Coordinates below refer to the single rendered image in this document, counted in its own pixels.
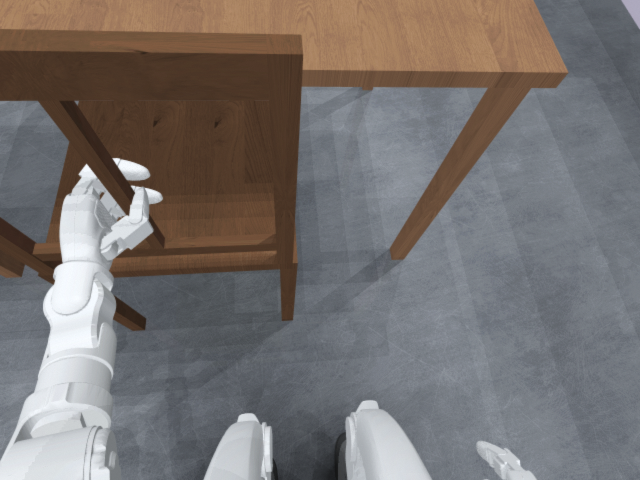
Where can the right robot shin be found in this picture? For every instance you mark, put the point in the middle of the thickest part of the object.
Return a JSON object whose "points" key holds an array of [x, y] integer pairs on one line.
{"points": [[358, 472]]}

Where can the left robot forearm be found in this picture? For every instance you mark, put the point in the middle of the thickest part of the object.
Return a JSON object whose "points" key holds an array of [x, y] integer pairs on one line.
{"points": [[73, 387]]}

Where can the left robot upper arm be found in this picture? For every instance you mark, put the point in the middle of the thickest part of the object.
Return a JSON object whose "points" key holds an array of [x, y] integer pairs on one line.
{"points": [[88, 453]]}

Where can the chair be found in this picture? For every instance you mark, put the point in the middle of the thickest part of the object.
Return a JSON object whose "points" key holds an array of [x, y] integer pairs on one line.
{"points": [[215, 119]]}

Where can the left robot hand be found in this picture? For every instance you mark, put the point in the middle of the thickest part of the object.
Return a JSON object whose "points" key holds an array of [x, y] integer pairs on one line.
{"points": [[85, 218]]}

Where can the right robot hand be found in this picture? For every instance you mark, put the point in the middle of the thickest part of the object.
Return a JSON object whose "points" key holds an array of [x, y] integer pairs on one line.
{"points": [[504, 462]]}

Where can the right robot thigh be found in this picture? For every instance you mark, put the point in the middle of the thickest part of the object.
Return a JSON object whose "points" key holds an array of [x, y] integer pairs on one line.
{"points": [[376, 440]]}

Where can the table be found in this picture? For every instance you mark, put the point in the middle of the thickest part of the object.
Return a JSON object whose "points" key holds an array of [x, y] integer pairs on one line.
{"points": [[502, 45]]}

